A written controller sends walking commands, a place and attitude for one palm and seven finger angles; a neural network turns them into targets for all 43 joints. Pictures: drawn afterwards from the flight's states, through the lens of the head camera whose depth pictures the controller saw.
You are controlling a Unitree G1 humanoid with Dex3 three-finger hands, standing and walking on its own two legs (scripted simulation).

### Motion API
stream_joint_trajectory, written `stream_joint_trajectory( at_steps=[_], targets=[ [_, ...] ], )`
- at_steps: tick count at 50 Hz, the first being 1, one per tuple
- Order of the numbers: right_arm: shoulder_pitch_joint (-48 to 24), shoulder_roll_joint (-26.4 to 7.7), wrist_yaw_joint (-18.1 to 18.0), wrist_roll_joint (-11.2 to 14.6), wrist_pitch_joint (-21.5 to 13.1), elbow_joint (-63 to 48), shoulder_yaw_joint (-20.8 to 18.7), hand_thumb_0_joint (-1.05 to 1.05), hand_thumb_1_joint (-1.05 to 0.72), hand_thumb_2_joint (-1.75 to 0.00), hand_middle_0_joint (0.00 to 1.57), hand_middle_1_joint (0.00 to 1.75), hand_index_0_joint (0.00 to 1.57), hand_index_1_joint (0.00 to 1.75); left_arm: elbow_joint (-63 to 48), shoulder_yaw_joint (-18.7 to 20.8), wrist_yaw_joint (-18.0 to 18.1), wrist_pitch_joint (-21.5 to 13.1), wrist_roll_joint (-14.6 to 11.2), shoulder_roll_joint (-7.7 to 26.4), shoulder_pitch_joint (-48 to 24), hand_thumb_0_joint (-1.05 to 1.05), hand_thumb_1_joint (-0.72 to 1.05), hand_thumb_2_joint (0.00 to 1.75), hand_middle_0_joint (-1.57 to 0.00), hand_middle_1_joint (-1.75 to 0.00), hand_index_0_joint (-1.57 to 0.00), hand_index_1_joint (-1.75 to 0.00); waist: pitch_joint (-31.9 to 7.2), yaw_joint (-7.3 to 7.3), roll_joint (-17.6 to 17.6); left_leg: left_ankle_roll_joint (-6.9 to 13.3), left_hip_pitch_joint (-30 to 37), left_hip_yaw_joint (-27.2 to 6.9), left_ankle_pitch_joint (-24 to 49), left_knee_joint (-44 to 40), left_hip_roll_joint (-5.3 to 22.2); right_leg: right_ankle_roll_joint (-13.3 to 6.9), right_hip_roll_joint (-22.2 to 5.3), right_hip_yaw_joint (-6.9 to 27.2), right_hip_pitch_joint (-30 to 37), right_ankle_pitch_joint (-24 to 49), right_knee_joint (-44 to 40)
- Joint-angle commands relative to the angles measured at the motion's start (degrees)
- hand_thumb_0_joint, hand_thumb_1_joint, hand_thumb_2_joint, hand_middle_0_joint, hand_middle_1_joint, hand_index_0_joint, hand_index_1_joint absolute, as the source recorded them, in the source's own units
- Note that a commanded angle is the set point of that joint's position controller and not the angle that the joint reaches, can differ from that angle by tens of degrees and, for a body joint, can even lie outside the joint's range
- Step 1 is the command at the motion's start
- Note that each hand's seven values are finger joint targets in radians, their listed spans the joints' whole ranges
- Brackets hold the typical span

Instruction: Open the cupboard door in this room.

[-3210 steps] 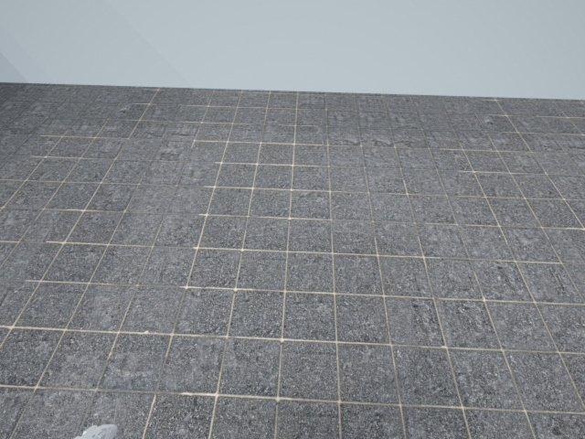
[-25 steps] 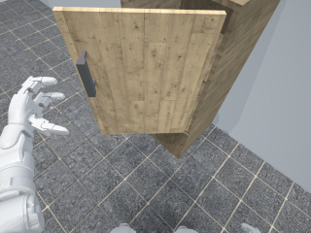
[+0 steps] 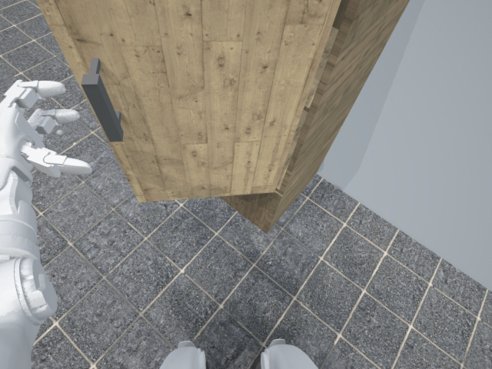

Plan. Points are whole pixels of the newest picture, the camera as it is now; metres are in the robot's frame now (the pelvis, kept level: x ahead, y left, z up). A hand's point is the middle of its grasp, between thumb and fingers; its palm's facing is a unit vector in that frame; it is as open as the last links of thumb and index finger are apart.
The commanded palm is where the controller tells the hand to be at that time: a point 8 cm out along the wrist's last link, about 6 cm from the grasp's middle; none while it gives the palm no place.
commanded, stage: move the hooked fingers beside the handle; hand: left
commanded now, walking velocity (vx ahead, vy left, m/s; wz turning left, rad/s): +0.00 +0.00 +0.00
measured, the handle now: (106, 102) +0.54 +0.21 +0.08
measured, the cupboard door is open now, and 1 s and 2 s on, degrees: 46 46 46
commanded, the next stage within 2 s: slide the fingers in behind the handle in 0.94 s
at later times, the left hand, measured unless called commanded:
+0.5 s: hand (61, 126) +0.48 +0.27 +0.08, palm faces +0.09 -1.00 -0.01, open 14.0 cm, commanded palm +0.45 +0.31 +0.08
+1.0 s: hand (65, 127) +0.48 +0.26 +0.08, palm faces +0.09 -1.00 -0.01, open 14.0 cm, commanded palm +0.45 +0.31 +0.08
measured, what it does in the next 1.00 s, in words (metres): stands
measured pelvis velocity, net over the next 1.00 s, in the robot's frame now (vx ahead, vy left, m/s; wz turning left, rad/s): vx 0.01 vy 0.00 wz -0.01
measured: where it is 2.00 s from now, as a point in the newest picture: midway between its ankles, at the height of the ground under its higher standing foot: outside the picture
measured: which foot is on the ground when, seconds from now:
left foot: down 0.00-1.00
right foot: down 0.00-1.00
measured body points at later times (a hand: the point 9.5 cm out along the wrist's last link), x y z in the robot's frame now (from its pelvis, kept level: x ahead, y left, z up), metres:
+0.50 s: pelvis +0.01 +0.00 +0.00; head +0.13 +0.02 +0.44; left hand +0.47 +0.32 +0.08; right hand +0.01 -0.27 -0.11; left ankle +0.01 +0.09 -0.69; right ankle +0.01 -0.11 -0.69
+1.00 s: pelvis +0.01 +0.00 +0.00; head +0.11 +0.02 +0.43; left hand +0.47 +0.31 +0.08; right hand +0.03 -0.27 -0.11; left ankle +0.01 +0.09 -0.69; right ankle +0.01 -0.11 -0.69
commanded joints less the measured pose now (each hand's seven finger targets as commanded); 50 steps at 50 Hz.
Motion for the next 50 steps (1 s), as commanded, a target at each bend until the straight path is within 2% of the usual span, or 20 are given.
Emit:
stream_joint_trajectory(
  at_steps=[1, 2, 5, 6, 7, 9, 11, 12, 13, 15, 21, 26, 29, 31, 36, 39, 41, 43, 44, 50],
  targets=[
    [8.2, -10.9, -0.7, -0.6, -0.5, -3.7, -4.4, 0.0, -0.9, -0.9, 0.2, 0.3, 0.2, 0.3, -13.8, 2.1, 0.0, -4.6, -0.5, 18.6, -25.7, 0.0, -0.5, 0.3, -0.3, -1.2, -0.3, -1.2, -27.0, -0.09, 9.2, -0.8, 20.7, -5.7, 23.1, -4.5, -0.3, -0.1, 1.7, 3.2, 5.4, 16.8, -3.8],
    [8.4, -10.8, -0.5, -0.6, -0.3, -3.8, -4.5, 0.0, -0.9, -0.9, 0.2, 0.3, 0.2, 0.3, -12.1, 2.4, 0.0, -4.3, -0.5, 18.4, -24.0, 0.0, -0.5, 0.3, -0.3, -1.2, -0.3, -1.2, -26.6, 0.35, 8.9, -0.9, 20.1, -5.6, 23.4, -4.4, -0.4, -0.1, 1.7, 3.3, 5.5, 17.1, -3.9],
    [8.9, -11.1, -0.5, -0.6, 0.3, -3.5, -4.1, 0.0, -0.9, -0.9, 0.2, 0.3, 0.2, 0.3, -8.0, 0.5, 0.0, -2.8, -0.3, 17.0, -26.3, 0.0, -0.5, 0.3, -0.3, -1.2, -0.3, -1.2, -21.1, -1.55, 6.4, -0.4, 16.5, -5.6, 19.9, -4.4, -0.2, 0.0, 1.9, 3.0, 3.1, 14.8, -4.4],
    [9.1, -11.5, -0.6, -0.5, 0.5, -3.6, -4.0, 0.0, -0.9, -0.9, 0.2, 0.3, 0.2, 0.3, -7.9, 1.1, 0.2, -2.4, 0.1, 18.8, -27.8, 0.0, -0.5, 0.3, -0.3, -1.2, -0.3, -1.2, -21.1, -1.68, 6.5, -0.3, 15.3, -5.4, 18.5, -4.4, -0.3, 0.2, 1.8, 3.4, 3.3, 14.3, -4.6],
    [9.3, -11.7, -0.7, -0.6, 0.7, -3.7, -4.0, 0.0, -0.9, -0.9, 0.2, 0.3, 0.2, 0.3, -7.5, 2.7, 0.6, -2.2, 0.6, 21.2, -27.9, 0.0, -0.5, 0.3, -0.3, -1.2, -0.3, -1.2, -22.1, -1.34, 6.3, -0.3, 14.4, -5.4, 17.8, -4.3, -0.3, 0.3, 1.7, 3.6, 4.0, 13.9, -4.4],
    [9.9, -11.3, -0.5, -0.8, 0.7, -4.1, -4.0, 0.0, -0.9, -0.9, 0.2, 0.3, 0.2, 0.3, -8.9, 1.5, 0.9, -2.6, 1.3, 20.1, -28.2, 0.0, -0.5, 0.3, -0.3, -1.2, -0.3, -1.2, -24.2, -1.25, 8.4, -0.4, 15.8, -5.4, 19.2, -4.0, -0.4, 0.2, 1.7, 3.4, 3.8, 14.6, -3.8],
    [10.5, -11.4, -0.2, -1.3, 0.9, -4.6, -4.4, 0.0, -0.9, -0.9, 0.2, 0.3, 0.2, 0.3, -11.5, 4.6, 1.1, -3.7, 1.1, 22.8, -25.6, 0.0, -0.5, 0.3, -0.3, -1.2, -0.3, -1.2, -28.7, 0.61, 10.5, -1.0, 19.3, -5.7, 25.2, -3.5, -0.1, -0.2, 1.9, 3.2, 5.3, 18.0, -2.8],
    [10.5, -11.1, 0.1, -1.2, 1.2, -4.9, -4.5, 0.0, -0.9, -0.9, 0.2, 0.3, 0.2, 0.3, -12.9, 3.9, 1.0, -4.1, 0.8, 21.3, -24.7, 0.0, -0.5, 0.3, -0.3, -1.2, -0.3, -1.2, -30.5, 0.68, 10.5, -1.0, 20.8, -5.6, 27.4, -3.2, -0.1, -0.1, 2.1, 3.1, 5.8, 19.5, -2.6],
    [10.2, -10.9, 0.4, -1.3, 1.2, -5.1, -4.6, 0.0, -0.9, -0.9, 0.2, 0.3, 0.2, 0.3, -13.2, 4.4, 1.0, -4.1, 0.6, 20.9, -23.0, 0.0, -0.5, 0.3, -0.3, -1.2, -0.3, -1.2, -30.4, 1.34, 11.7, -1.1, 21.0, -5.3, 28.1, -3.1, -0.1, -0.1, 2.1, 3.1, 5.9, 20.0, -2.7],
    [10.6, -10.9, 0.5, -1.2, 1.4, -5.3, -4.8, 0.0, -0.9, -0.9, 0.2, 0.3, 0.2, 0.3, -12.4, 5.0, 0.6, -3.5, -0.4, 20.3, -20.6, 0.0, -0.5, 0.3, -0.3, -1.2, -0.3, -1.2, -28.9, 1.19, 7.5, -0.6, 19.2, -5.1, 28.9, -3.3, 0.0, -0.1, 2.4, 2.9, 8.1, 22.1, -2.9],
    [9.7, -10.6, 0.4, -0.8, 2.0, -6.0, -5.1, 0.0, -0.9, -0.9, 0.2, 0.3, 0.2, 0.3, -17.0, 5.6, 0.3, -3.6, -0.6, 20.8, -19.2, 0.0, -0.5, 0.3, -0.3, -1.2, -0.3, -1.2, -27.3, 1.43, 9.0, -0.4, 19.5, -4.3, 28.6, -4.1, -0.1, 0.1, 2.5, 3.3, 8.7, 23.0, -3.7],
    [8.9, -10.1, 0.4, -0.5, 2.0, -4.9, -5.0, 0.0, -0.9, -0.9, 0.2, 0.3, 0.2, 0.3, -17.7, 1.1, -0.3, -4.7, -1.7, 14.6, -21.0, 0.0, -0.5, 0.3, -0.3, -1.2, -0.3, -1.2, -25.3, 0.15, 10.7, -1.0, 23.7, -5.4, 29.7, -4.1, 0.3, -0.1, 2.6, 2.6, 4.3, 20.2, -4.1],
    [8.3, -10.1, 0.3, -0.4, 1.9, -4.0, -4.8, 0.0, -0.9, -0.9, 0.2, 0.3, 0.2, 0.3, -13.9, -2.0, 0.0, -3.4, -1.6, 10.9, -22.1, 0.0, -0.5, 0.3, -0.3, -1.2, -0.3, -1.2, -21.1, -0.99, 8.8, -1.0, 21.9, -5.9, 24.6, -4.7, 0.2, -0.1, 2.3, 2.1, 1.5, 16.2, -4.8],
    [8.2, -10.5, 0.0, -0.4, 1.9, -4.2, -4.5, 0.0, -0.9, -0.9, 0.2, 0.3, 0.2, 0.3, -11.9, -0.2, 0.8, -2.9, -1.4, 13.4, -22.3, 0.0, -0.5, 0.3, -0.3, -1.2, -0.3, -1.2, -21.2, -0.6, 6.7, -0.8, 19.8, -5.8, 22.9, -4.8, -0.1, -0.1, 2.2, 2.4, 2.8, 16.2, -4.5],
    [8.0, -10.1, 0.3, -0.7, 1.6, -4.5, -4.4, 0.0, -0.9, -0.9, 0.2, 0.3, 0.2, 0.3, -15.6, 0.5, 2.5, -4.8, -0.1, 15.3, -25.3, 0.0, -0.5, 0.3, -0.3, -1.2, -0.3, -1.2, -26.4, 0.0, 10.2, -1.3, 22.5, -6.2, 26.6, -3.6, -0.1, -0.2, 2.0, 2.7, 3.3, 18.0, -3.0],
    [7.5, -10.2, 0.4, -0.6, 1.6, -4.9, -4.5, 0.0, -0.9, -0.9, 0.2, 0.3, 0.2, 0.3, -14.0, 2.1, 2.9, -4.7, 0.1, 16.9, -23.3, 0.0, -0.5, 0.3, -0.3, -1.2, -0.3, -1.2, -25.7, 0.52, 7.6, -1.0, 19.7, -5.6, 25.3, -3.6, -0.3, 0.0, 2.0, 2.9, 5.9, 19.0, -3.1],
    [7.4, -10.3, 0.3, -0.6, 1.7, -5.3, -4.3, 0.0, -0.9, -0.9, 0.2, 0.3, 0.2, 0.3, -13.7, 2.4, 2.5, -4.5, 0.3, 17.6, -22.6, 0.0, -0.5, 0.3, -0.3, -1.2, -0.3, -1.2, -26.0, 0.9, 8.8, -1.1, 19.5, -5.5, 25.6, -3.6, -0.3, -0.1, 2.1, 2.9, 5.9, 19.1, -2.8],
    [7.1, -10.1, 0.4, -0.4, 1.8, -5.7, -4.0, 0.0, -0.9, -0.9, 0.2, 0.3, 0.2, 0.3, -13.1, 0.6, 2.1, -4.1, 0.3, 15.6, -22.6, 0.0, -0.5, 0.3, -0.3, -1.2, -0.3, -1.2, -24.0, 0.4, 8.7, -0.9, 18.3, -5.1, 23.3, -3.9, -0.4, 0.0, 2.1, 2.9, 5.4, 18.1, -3.3],
    [7.2, -10.3, 0.3, -0.4, 1.8, -5.6, -4.2, 0.0, -0.9, -0.9, 0.2, 0.3, 0.2, 0.3, -11.9, 1.3, 2.1, -3.8, 0.2, 16.5, -22.6, 0.0, -0.5, 0.3, -0.3, -1.2, -0.3, -1.2, -22.7, 0.17, 6.6, -0.7, 17.1, -5.2, 21.7, -4.1, -0.4, 0.0, 2.1, 2.9, 5.6, 17.2, -3.6],
    [7.8, -10.6, -0.3, -0.3, 1.6, -5.3, -4.0, 0.0, -0.9, -0.9, 0.2, 0.3, 0.2, 0.3, -11.2, 2.2, 0.5, -4.1, -0.8, 18.3, -24.0, 0.0, -0.5, 0.3, -0.3, -1.2, -0.3, -1.2, -23.0, -0.43, 5.8, -0.2, 14.2, -4.6, 19.5, -3.7, -0.7, 0.0, 2.1, 3.9, 7.8, 17.7, -3.9]
  ],
)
